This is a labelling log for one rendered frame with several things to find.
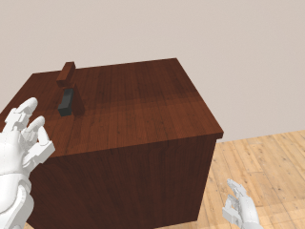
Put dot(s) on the robot left forearm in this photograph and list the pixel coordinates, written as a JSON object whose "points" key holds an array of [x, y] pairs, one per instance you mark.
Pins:
{"points": [[16, 203]]}

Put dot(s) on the tap lever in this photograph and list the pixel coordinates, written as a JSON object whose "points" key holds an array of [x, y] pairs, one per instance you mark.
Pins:
{"points": [[65, 107]]}

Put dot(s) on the robot right hand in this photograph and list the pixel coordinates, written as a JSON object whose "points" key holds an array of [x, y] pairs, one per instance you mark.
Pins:
{"points": [[243, 206]]}

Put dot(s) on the robot left hand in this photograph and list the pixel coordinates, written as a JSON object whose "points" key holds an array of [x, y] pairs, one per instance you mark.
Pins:
{"points": [[20, 152]]}

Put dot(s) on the counter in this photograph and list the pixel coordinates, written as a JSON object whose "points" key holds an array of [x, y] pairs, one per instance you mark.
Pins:
{"points": [[135, 153]]}

